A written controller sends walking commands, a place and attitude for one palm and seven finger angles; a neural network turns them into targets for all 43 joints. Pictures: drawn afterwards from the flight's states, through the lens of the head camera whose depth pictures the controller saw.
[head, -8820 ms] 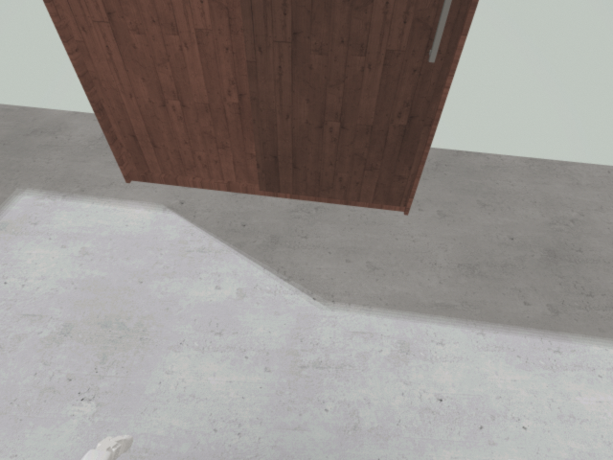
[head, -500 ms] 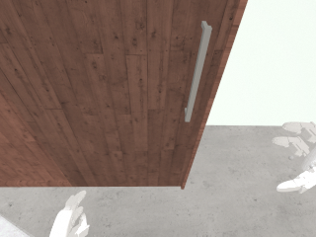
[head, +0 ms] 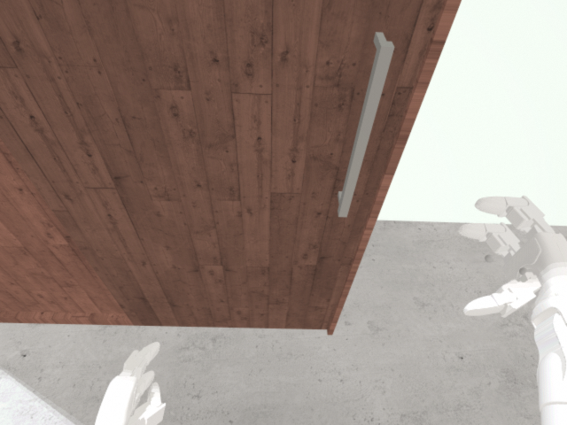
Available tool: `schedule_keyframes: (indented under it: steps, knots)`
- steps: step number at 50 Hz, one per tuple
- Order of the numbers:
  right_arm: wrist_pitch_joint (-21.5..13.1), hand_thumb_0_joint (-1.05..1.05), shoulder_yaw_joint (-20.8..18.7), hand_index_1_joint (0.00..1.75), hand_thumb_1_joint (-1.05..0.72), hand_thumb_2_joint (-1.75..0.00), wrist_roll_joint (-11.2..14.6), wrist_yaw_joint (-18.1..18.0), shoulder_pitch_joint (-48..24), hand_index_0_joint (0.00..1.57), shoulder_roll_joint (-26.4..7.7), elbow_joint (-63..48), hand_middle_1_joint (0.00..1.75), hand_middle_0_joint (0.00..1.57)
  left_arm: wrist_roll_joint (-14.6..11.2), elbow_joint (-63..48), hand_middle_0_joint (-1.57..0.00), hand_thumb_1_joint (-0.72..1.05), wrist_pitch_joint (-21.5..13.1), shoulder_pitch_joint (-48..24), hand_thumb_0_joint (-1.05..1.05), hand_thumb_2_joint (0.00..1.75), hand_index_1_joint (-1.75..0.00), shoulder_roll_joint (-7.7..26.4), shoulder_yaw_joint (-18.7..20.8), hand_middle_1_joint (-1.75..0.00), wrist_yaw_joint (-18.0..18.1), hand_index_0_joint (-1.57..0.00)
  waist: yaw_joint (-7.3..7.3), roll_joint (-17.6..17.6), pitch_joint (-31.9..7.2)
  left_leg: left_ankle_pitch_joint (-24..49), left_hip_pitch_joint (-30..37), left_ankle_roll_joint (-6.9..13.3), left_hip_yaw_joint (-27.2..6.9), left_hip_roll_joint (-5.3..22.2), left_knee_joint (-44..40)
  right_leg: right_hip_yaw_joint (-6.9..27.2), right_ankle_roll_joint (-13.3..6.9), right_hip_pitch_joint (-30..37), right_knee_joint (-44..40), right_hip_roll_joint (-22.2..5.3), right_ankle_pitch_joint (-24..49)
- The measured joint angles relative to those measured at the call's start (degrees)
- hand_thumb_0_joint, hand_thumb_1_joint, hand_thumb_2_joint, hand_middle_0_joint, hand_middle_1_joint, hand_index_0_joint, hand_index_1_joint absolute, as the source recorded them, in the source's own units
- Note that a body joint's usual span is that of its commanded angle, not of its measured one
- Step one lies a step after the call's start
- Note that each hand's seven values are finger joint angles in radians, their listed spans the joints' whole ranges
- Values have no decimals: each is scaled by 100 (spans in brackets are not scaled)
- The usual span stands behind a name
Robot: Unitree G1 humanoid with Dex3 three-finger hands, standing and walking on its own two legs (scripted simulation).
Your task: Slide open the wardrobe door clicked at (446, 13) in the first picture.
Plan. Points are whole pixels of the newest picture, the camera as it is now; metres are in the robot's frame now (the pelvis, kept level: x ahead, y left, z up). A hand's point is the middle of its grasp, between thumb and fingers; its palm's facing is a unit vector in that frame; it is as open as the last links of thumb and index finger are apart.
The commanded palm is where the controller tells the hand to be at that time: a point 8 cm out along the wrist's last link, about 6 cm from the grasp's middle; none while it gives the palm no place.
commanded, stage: move the hooked fingers beside the handle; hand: right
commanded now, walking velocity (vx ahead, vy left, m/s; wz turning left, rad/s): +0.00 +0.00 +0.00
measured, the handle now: (357, 140) +0.52 -0.09 +0.14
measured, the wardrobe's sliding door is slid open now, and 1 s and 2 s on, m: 0.00 0.00 0.00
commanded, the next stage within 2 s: none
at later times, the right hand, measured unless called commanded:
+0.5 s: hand (448, 224) +0.37 -0.20 +0.12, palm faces -0.03 +1.00 -0.01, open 14.0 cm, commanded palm +0.34 -0.26 +0.11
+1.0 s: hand (408, 194) +0.43 -0.17 +0.11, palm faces -0.05 +1.00 +0.00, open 14.0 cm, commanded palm +0.41 -0.22 +0.11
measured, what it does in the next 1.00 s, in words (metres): stands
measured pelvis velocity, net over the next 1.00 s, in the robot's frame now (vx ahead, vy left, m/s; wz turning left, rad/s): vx -0.01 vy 0.00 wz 0.02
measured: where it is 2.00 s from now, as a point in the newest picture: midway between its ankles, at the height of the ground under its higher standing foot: outside the picture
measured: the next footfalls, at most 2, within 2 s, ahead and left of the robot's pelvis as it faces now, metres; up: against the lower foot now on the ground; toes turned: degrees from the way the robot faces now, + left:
none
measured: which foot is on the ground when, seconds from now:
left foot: down 0.00-1.00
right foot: down 0.00-1.00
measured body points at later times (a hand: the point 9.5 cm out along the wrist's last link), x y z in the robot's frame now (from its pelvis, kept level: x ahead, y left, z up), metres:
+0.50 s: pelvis +0.00 +0.01 +0.00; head +0.03 +0.02 +0.45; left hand +0.13 +0.26 -0.10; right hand +0.36 -0.26 +0.12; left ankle +0.05 +0.13 -0.72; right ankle -0.05 -0.11 -0.72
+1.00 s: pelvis -0.01 +0.00 -0.01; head +0.05 +0.01 +0.44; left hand +0.07 +0.26 -0.12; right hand +0.43 -0.22 +0.11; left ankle +0.05 +0.13 -0.72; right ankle -0.05 -0.11 -0.72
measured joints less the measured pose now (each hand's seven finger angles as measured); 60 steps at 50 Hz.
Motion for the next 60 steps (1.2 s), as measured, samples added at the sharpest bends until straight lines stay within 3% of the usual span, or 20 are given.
schedule_keyframes:
  steps: [11, 17, 28, 37, 43, 60]
  knots:
    - [75, -1, 128, 120, 50, -30, -101, -212, -259, 30, 83, 312, 120, 30, -22, 58, -20, 90, 171, 92, 2, 90, -30, 54, 73, -30, -33, -20, 31, -22, -49, -13, -128, 26, -21, -10, 22, -21, 24, -79, -66, -7, 32]
    - [-141, -1, 221, 120, 50, -30, -188, -360, -602, 30, 141, 557, 120, 30, -20, 105, -20, 90, 219, 70, 2, 90, -30, 62, 94, -30, -1, -20, 56, 6, -3, -11, -179, 51, 6, -22, 42, 7, 47, -144, -33, -24, 37]
    - [-197, -1, 228, 120, 50, -30, -285, -405, -1297, 30, 34, 1407, 120, 30, -24, 70, -20, 90, 445, 106, 2, 90, -30, 75, 100, -30, -77, -20, 202, 33, -97, -2, -398, 75, -48, -44, 111, -48, 64, -323, 8, -39, 40]
    - [-477, -1, 380, 120, 50, -30, -427, -620, -1841, 30, 99, 1903, 120, 30, -13, 149, -20, 90, 582, 211, 2, 90, -30, 83, 126, -30, -125, -20, 242, 75, -43, 5, -582, 71, -38, -27, 192, -30, 53, -542, 151, -28, 18]
    - [-576, -1, 464, 120, 50, -30, -535, -732, -2314, 30, 100, 2383, 120, 30, 7, 201, -20, 90, 675, 274, 2, 90, -30, 65, 126, -30, -172, -20, 346, 92, -83, 19, -722, 60, -58, -20, 224, -47, 39, -689, 214, -20, 5]
    - [-990, -1, 388, 120, 50, -30, -826, -1107, -3239, 30, 109, 3564, 120, 30, 93, 276, -20, 90, 958, 569, 1, 90, -30, 28, 176, -30, -385, -20, 536, 102, -173, 5, -1124, 26, -165, -33, 353, -147, 0, -1058, 373, -21, -70]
